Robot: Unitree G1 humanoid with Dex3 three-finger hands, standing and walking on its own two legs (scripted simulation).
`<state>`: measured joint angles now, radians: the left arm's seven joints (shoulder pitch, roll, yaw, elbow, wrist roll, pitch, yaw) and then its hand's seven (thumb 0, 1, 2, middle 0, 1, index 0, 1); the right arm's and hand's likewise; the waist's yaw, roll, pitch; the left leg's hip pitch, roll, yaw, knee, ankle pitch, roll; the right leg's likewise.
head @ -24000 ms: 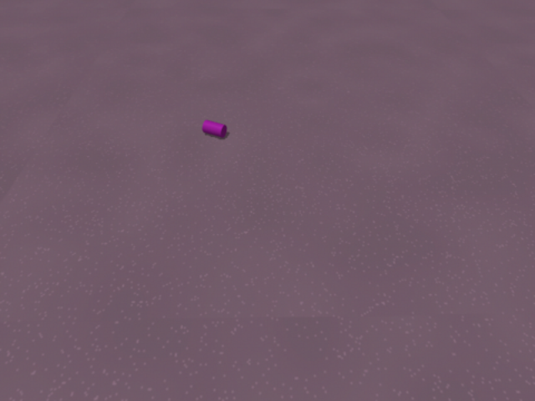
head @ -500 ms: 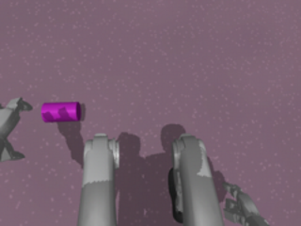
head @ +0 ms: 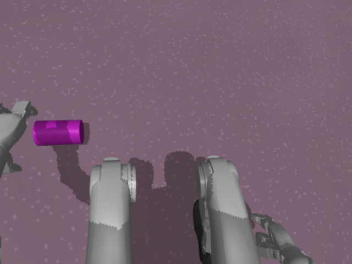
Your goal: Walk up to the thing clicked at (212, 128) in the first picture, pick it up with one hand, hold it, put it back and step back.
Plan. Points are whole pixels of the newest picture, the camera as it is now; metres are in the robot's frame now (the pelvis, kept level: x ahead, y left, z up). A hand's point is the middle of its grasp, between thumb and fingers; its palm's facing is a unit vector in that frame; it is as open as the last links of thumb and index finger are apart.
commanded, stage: rise first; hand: left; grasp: from above
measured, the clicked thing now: (60, 132) +0.43 +0.33 -0.31
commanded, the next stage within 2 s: approach in 0.46 s
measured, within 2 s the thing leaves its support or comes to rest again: neither
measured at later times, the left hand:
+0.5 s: hand (27, 138) +0.37 +0.35 -0.18, palm faces -0.41 -0.10 -0.90, open 13.3 cm
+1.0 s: hand (61, 111) +0.46 +0.29 -0.18, palm faces -0.35 -0.07 -0.93, open 13.8 cm
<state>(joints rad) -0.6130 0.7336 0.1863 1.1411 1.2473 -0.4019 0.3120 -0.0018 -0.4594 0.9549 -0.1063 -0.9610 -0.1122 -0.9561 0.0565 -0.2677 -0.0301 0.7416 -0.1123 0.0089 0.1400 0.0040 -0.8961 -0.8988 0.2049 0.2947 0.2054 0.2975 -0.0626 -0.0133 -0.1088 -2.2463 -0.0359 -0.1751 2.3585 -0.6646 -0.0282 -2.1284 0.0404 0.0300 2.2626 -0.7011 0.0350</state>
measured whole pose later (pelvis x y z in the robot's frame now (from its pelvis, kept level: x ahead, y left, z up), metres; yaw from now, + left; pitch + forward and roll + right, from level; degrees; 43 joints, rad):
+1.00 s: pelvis +0.01 -0.01 -0.03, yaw -1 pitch +34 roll -9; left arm -0.92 0.72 0.15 1.48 1.37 -0.28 0.53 0.00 -0.47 0.93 -0.10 -1.06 -0.13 -1.04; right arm 0.09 -0.26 0.01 0.79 -0.17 -0.04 0.15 0.00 -0.91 -0.90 0.20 0.29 0.20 0.30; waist -0.21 -0.01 -0.10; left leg -2.34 -0.03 -0.20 2.44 -0.70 -0.05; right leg -2.24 0.06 0.03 2.34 -0.71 0.05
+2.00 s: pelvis +0.01 +0.00 -0.03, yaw -2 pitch +33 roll -10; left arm -0.82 0.80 0.20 1.40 1.29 -0.29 0.37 0.00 -0.40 0.88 -0.20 -0.95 -0.21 -0.95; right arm 0.14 -0.27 0.03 0.77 -0.17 -0.02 0.16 0.00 -0.91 -0.90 0.20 0.30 0.21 0.30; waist -0.18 0.01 -0.06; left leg -2.35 -0.03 -0.18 2.45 -0.69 -0.03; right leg -2.23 0.04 0.03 2.35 -0.71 0.07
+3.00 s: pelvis +0.02 +0.00 -0.06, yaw -5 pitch +29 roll -13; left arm -0.82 0.90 0.28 1.63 1.34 -0.37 0.59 0.00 -0.51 0.97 -0.08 -1.01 -0.08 -1.01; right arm 0.06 -0.28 0.12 0.81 -0.30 -0.13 0.27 0.00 -0.89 -0.90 0.21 0.30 0.21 0.30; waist -0.25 -0.07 0.04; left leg -2.36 -0.03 -0.26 2.60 -0.76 -0.05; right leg -2.25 0.07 -0.02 2.45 -0.72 0.08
